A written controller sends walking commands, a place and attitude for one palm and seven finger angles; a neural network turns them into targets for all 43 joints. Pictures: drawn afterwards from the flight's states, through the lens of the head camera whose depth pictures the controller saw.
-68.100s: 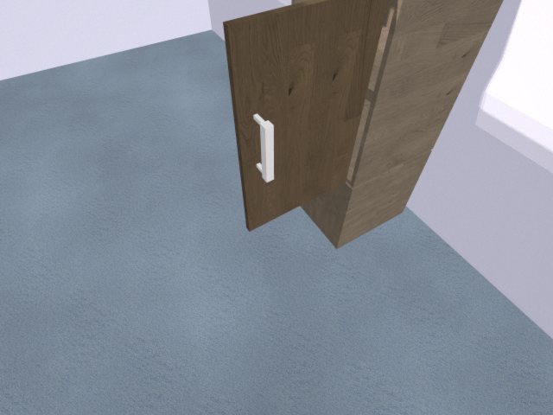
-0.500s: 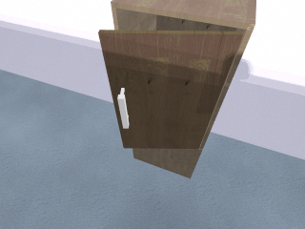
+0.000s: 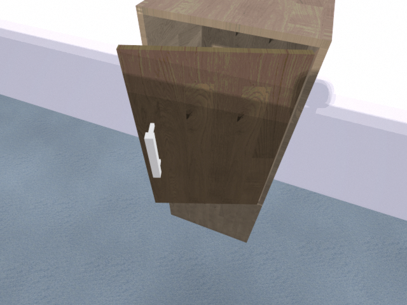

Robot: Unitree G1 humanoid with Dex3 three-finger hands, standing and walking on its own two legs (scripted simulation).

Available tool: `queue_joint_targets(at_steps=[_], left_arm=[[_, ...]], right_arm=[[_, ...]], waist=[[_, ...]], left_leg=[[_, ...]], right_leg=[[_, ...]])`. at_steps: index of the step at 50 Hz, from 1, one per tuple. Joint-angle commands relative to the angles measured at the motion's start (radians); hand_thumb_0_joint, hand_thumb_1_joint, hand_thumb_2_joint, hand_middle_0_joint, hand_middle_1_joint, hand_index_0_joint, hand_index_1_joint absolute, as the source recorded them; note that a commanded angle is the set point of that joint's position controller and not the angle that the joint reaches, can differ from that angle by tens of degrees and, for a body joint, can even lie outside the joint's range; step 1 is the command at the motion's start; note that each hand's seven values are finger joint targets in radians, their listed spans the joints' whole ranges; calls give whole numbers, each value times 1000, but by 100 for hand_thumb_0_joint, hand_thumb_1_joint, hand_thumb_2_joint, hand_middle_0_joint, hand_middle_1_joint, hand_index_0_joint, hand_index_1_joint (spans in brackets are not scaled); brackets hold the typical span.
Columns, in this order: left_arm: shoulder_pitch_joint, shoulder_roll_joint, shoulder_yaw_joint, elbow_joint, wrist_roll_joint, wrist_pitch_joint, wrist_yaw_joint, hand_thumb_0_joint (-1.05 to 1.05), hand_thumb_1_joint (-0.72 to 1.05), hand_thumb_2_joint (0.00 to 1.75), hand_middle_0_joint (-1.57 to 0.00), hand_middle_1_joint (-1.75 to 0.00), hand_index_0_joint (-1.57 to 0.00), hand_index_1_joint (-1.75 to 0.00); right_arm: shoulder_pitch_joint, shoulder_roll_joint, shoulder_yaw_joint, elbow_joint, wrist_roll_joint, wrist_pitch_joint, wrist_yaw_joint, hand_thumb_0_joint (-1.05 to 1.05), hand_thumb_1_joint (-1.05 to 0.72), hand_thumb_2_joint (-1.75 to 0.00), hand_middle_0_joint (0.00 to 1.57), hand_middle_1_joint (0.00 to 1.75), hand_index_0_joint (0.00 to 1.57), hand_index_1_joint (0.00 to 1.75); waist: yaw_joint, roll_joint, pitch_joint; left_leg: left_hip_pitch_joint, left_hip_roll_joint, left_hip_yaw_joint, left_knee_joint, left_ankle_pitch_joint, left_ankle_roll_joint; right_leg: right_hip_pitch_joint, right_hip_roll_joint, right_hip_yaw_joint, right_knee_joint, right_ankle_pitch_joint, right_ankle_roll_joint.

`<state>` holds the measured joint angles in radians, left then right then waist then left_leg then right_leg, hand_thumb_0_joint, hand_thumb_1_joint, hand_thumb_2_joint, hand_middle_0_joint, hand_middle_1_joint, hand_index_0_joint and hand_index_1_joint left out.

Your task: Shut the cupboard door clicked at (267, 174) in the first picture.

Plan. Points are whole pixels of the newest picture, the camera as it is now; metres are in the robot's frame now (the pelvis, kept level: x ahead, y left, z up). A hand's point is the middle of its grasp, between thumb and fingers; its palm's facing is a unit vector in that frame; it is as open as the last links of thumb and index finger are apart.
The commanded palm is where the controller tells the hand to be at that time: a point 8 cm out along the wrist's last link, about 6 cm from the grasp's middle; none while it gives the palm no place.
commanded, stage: look again from close up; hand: left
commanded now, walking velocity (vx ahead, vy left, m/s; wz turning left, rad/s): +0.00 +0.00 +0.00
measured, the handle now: (154, 151) +0.48 +0.17 -0.02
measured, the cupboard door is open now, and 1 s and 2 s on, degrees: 21 21 21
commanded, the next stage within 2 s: raise the hand and make a fist in 0.04 s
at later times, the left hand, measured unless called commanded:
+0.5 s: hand (126, 297) +0.15 +0.16 -0.07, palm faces +0.04 -1.00 -0.01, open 6.5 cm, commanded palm +0.11 +0.23 -0.06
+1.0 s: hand (111, 290) +0.16 +0.19 -0.05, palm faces +0.07 -1.00 -0.03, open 4.1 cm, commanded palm +0.13 +0.23 -0.04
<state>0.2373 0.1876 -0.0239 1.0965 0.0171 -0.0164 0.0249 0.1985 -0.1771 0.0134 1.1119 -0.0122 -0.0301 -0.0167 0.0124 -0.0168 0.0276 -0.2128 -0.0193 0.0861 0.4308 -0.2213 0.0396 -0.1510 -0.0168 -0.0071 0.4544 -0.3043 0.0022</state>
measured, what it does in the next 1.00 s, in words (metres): lowers itself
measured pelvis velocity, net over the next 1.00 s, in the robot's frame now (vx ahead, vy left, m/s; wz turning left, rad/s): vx -0.05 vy -0.01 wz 0.01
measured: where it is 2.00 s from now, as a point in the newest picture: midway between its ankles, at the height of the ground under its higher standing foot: outside the picture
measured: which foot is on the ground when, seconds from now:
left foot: down 0.00-1.00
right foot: down 0.00-1.00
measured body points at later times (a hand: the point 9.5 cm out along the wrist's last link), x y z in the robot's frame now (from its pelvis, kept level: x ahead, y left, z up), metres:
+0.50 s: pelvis -0.04 -0.04 -0.10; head +0.01 -0.04 +0.35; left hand +0.14 +0.22 -0.07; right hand +0.19 -0.29 -0.15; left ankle +0.01 +0.10 -0.74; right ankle -0.04 -0.12 -0.74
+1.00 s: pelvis -0.05 -0.01 -0.10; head +0.00 +0.00 +0.35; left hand +0.15 +0.24 -0.05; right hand +0.10 -0.25 -0.18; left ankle +0.01 +0.10 -0.74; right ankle -0.04 -0.12 -0.74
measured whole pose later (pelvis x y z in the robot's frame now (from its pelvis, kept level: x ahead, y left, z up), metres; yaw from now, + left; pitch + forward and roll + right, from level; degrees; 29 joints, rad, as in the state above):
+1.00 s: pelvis -0.05 -0.01 -0.10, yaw +1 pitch +15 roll -2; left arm 0.42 0.22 0.17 0.00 -0.29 -0.41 -0.23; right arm 0.29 -0.22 0.00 0.57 0.02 -0.22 -0.07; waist -0.01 0.03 -0.16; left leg -0.98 0.03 0.00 1.18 -0.46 0.02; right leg -0.87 0.02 -0.08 1.16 -0.55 -0.03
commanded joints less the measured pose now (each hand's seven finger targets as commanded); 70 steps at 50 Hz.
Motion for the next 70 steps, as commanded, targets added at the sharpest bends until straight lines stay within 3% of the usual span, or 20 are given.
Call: queue_joint_targets(at_steps=[1,6,7,8,9,10,11,12,14,15,17,19,21,22,26,31,35,40,51,70], left_arm=[[59,141,30,-35,-1,-15,13,0,90,90,-20,-30,-20,-30],[52,145,32,-38,-2,-14,12,0,90,90,-20,-30,-20,-30],[132,93,26,-19,10,-24,51,0,90,90,-20,-30,-20,-30],[-742,749,535,-1619,-106,-303,64,0,90,90,-20,-30,-20,-30],[-3,185,86,-1254,-126,-225,54,0,90,90,-22,-32,-22,-32],[252,-15,60,-1235,-199,-99,54,0,90,90,-24,-34,-24,-34],[104,32,92,-1134,-169,-111,61,0,90,90,-25,-36,-25,-36],[119,-13,100,-1052,-180,-150,29,0,90,90,-27,-38,-27,-38],[295,-31,154,-826,-217,-299,-52,0,90,90,-31,-42,-31,-42],[386,-30,187,-774,-235,-386,-117,0,90,90,-33,-44,-33,-44],[430,4,242,-826,-280,-571,-264,0,90,90,-36,-48,-36,-48],[372,81,299,-860,-312,-711,-398,0,90,90,-40,-52,-40,-52],[333,164,375,-921,-355,-689,-450,0,90,90,-44,-56,-44,-56],[291,195,406,-995,-378,-660,-454,0,90,90,-46,-58,-46,-58],[83,193,362,-1275,-398,-611,-404,0,90,90,-53,-66,-53,-66],[-28,185,250,-1350,-355,-600,-389,0,90,90,-62,-76,-62,-76],[87,183,268,-1222,-368,-484,-409,0,90,90,-69,-84,-69,-84],[166,206,341,-1236,-361,-380,-326,0,90,90,-79,-94,-79,-94],[162,147,228,-1322,-308,-491,-241,0,90,90,-99,-116,-99,-116],[128,153,205,-1387,-268,-410,-203,0,90,90,-130,-150,-130,-150]], right_arm=[[25,-139,-29,-35,4,-13,-10,0,-90,-90,20,30,20,30],[19,-139,-27,-29,3,-11,-10,0,-90,-90,20,30,20,30],[-2,-133,-29,-94,11,-7,-3,0,-90,-90,20,30,20,30],[116,-331,-83,-367,23,-190,-91,0,-90,-90,20,30,20,30],[25,-208,-34,-378,67,-266,-110,0,-90,-90,20,30,20,30],[-1,-166,-35,-406,44,-306,-86,0,-90,-90,20,30,20,30],[26,-157,-53,-377,48,-322,-50,0,-90,-90,20,30,20,30],[29,-180,-82,-417,32,-322,-33,0,-90,-90,20,30,20,30],[-30,-184,-100,-471,18,-321,-14,0,-90,-90,20,30,20,30],[-36,-179,-106,-495,23,-321,1,0,-90,-90,20,30,20,30],[-55,-179,-117,-539,9,-316,23,0,-90,-90,20,30,20,30],[-82,-178,-126,-587,16,-320,29,0,-90,-90,20,30,20,30],[-94,-181,-123,-654,27,-296,22,0,-90,-90,20,30,20,30],[-105,-176,-123,-689,36,-287,12,0,-90,-90,20,30,20,30],[-60,-162,-111,-730,49,-270,-30,0,-90,-90,20,30,20,30],[-26,-176,-89,-686,44,-282,-76,0,-90,-90,20,30,20,30],[-39,-179,-77,-691,56,-276,-86,0,-90,-90,20,30,20,30],[-55,-154,-70,-722,53,-253,-77,0,-90,-90,20,30,20,30],[-15,-185,-69,-728,31,-258,-53,0,-90,-90,20,30,20,30],[13,-193,-47,-780,25,-189,-40,0,-90,-90,20,30,20,30]], waist=[[-5,-1,-16],[-3,8,-15],[3,0,21],[-137,39,-361],[-39,394,-543],[-10,401,-459],[-71,157,-211],[-67,53,-53],[-32,-225,46],[12,-193,6],[60,-205,-217],[63,-164,-314],[86,-8,-375],[89,7,-416],[11,5,-430],[-68,23,-335],[-24,43,-325],[31,9,-377],[-7,68,-355],[-19,113,-346]], left_leg=[[65,125,-127,-54,206,9],[66,126,-123,-56,206,6],[16,140,-98,126,267,-23],[358,81,-142,131,457,4],[476,86,-142,110,664,-9],[380,86,-149,58,778,-58],[161,84,-160,92,605,-59],[-4,62,-156,142,366,-57],[-302,25,-137,275,29,-43],[-353,8,-121,335,62,-49],[-446,-8,-100,489,138,-58],[-588,-20,-89,598,52,-61],[-644,-29,-59,650,-2,-49],[-658,-27,-53,669,-31,-43],[-675,6,-87,739,-95,-14],[-673,35,-119,753,-158,2],[-683,31,-128,708,-182,1],[-652,27,-131,637,-153,-5],[-544,31,-161,546,-177,-10],[-431,41,-202,475,-145,-29]], right_leg=[[-46,-97,83,-73,240,-34],[-35,-97,86,-77,255,-37],[-58,-133,114,-89,435,-10],[-95,-30,-11,151,528,-16],[-189,28,-69,262,299,-10],[-215,34,-101,271,101,-14],[-314,21,-80,218,66,-7],[-374,24,-97,161,65,-11],[-495,14,-101,196,27,-10],[-490,8,-79,265,103,-24],[-493,4,-48,461,319,-18],[-522,-15,44,546,289,-5],[-508,-27,118,548,182,-8],[-493,-31,155,525,98,0],[-555,-33,233,458,-43,50],[-714,6,155,463,-178,17],[-688,17,126,439,-274,3],[-600,13,89,436,-249,0],[-698,44,-44,515,-189,-29],[-653,62,-84,505,-93,-38]])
